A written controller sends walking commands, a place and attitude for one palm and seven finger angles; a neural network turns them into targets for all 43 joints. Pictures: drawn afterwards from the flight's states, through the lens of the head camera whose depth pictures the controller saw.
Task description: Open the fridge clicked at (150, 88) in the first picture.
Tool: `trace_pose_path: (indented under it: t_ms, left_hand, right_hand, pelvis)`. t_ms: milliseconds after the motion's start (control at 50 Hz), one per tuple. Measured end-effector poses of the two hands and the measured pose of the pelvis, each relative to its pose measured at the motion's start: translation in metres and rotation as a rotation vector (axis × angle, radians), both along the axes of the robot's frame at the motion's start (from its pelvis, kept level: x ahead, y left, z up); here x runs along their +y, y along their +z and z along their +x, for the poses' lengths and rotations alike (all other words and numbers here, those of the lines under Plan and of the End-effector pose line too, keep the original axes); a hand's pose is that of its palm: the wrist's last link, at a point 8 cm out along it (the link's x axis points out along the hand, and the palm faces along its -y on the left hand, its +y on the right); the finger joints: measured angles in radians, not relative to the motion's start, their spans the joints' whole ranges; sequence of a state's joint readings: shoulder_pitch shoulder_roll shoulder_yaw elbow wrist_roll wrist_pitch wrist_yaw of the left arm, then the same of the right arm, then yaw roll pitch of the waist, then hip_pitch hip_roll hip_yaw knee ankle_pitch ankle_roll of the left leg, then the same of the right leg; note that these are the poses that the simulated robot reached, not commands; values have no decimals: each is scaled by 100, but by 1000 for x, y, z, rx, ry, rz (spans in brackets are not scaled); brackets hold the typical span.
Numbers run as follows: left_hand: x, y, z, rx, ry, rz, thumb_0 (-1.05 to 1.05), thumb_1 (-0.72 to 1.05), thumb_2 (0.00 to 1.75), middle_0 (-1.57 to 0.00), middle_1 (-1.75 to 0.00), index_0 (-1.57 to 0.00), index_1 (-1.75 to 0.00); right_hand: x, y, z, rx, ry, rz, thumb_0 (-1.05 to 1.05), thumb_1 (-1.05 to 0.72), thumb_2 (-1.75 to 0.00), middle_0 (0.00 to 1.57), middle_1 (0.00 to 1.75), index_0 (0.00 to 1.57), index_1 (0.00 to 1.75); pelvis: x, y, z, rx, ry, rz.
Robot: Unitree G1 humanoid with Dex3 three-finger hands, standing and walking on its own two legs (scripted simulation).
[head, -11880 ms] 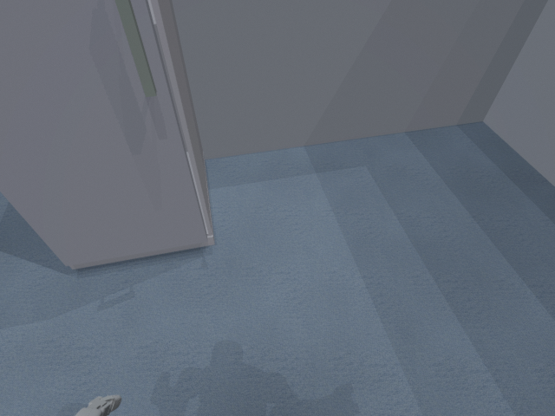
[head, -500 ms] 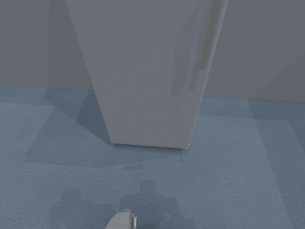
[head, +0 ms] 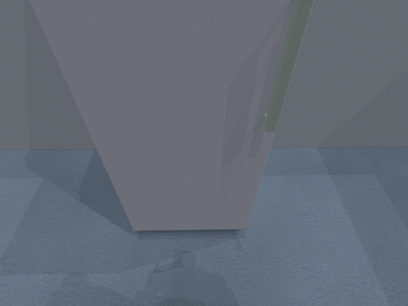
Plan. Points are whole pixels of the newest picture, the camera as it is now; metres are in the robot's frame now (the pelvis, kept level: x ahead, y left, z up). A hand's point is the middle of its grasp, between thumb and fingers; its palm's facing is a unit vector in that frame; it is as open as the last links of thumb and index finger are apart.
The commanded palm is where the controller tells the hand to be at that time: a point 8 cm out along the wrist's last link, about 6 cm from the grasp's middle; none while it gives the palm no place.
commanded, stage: come to a stop and stand still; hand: right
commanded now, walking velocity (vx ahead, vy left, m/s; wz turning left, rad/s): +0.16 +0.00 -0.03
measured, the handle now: (281, 72) +0.58 -0.15 +0.19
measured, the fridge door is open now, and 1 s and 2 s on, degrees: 0 0 0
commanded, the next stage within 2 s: look again from close up in 1.76 s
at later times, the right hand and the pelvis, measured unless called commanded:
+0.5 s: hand out of the picture +0.09 -0.16 -0.18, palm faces +0.03 +0.97 -0.23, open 7.4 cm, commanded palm none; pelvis +0.06 +0.02 -0.01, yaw +0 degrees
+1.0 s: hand out of the picture +0.05 -0.17 -0.17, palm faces +0.04 +0.98 -0.21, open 7.4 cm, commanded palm none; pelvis +0.03 +0.01 +0.00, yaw +1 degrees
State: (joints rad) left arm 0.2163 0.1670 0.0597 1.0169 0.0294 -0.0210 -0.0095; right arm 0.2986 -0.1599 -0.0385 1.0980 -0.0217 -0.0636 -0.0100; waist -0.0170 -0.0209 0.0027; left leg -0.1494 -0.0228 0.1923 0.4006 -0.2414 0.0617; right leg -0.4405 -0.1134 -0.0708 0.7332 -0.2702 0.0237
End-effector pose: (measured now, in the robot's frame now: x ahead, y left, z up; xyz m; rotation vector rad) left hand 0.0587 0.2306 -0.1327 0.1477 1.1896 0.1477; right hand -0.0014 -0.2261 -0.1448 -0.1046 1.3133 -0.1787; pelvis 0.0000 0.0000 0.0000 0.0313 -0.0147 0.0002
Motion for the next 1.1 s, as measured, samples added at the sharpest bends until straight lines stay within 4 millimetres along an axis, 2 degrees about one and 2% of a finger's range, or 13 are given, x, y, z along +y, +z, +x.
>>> trace_pose_path:
  t_ms: [100,140,220,360,500,580,660,760,860,960,1100]
  left_hand:
    - [-22,-1,54,-44,-59,14,1,92,90,-20,-30,-20,-30]
    - [-30,0,63,-53,-56,8,0,92,90,-20,-30,-20,-30]
    - [-28,4,72,-50,-14,32,-2,95,90,-20,-30,-20,-30]
    - [-6,-9,66,48,10,21,-1,95,90,-20,-30,-20,-30]
    - [22,-25,48,111,53,-15,0,93,90,-20,-30,-20,-30]
    - [26,-26,31,155,52,-19,0,92,90,-20,-30,-20,-30]
    - [22,-23,12,189,42,-13,1,92,90,-20,-30,-20,-30]
    - [8,-17,-12,194,37,3,1,91,90,-20,-30,-20,-30]
    - [-7,-13,-29,197,42,-16,1,91,90,-20,-30,-20,-30]
    - [-16,-17,-35,192,44,-50,1,91,90,-20,-30,-20,-30]
    - [-13,-19,-41,216,47,-72,1,91,90,-20,-30,-20,-30]
  right_hand:
    - [1,-17,-12,105,-61,55,0,-91,-89,20,30,19,29]
    - [1,-17,-11,147,-55,66,1,-91,-89,20,30,19,29]
    - [2,-11,8,172,-30,62,1,-91,-89,20,30,19,29]
    - [6,-10,52,104,-2,11,1,-91,-89,20,30,19,29]
    - [18,0,81,41,31,-49,1,-91,-89,20,30,19,29]
    - [18,6,93,4,35,-66,1,-91,-89,20,30,20,29]
    - [13,7,99,-40,30,-67,1,-91,-89,20,30,20,30]
    - [1,-1,94,-60,17,-45,1,-91,-89,20,30,20,30]
    - [-2,-1,79,-38,28,-31,1,-91,-89,20,30,20,29]
    - [2,1,52,11,25,-31,1,-91,-89,20,30,19,29]
    - [17,3,10,124,3,-21,1,-91,-89,20,30,19,29]
  pelvis:
    - [-15,-8,33,-10,-5,-5]
    - [-18,-7,42,-17,11,-18]
    - [-20,-1,54,-23,14,-24]
    - [-2,-5,63,-27,11,-54]
    - [21,-9,63,-19,2,-47]
    - [23,-6,57,-8,0,-45]
    - [20,-5,49,1,-8,-44]
    - [10,-7,35,-11,-8,-47]
    - [5,-3,30,-27,7,-50]
    - [6,-1,28,-41,11,-51]
    - [12,1,30,-19,16,-50]
